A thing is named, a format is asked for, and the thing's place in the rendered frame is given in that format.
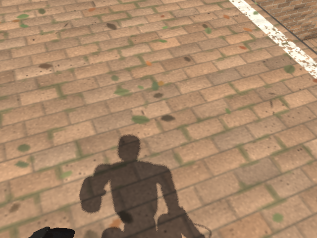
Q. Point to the robot left hand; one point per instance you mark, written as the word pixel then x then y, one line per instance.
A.
pixel 48 232

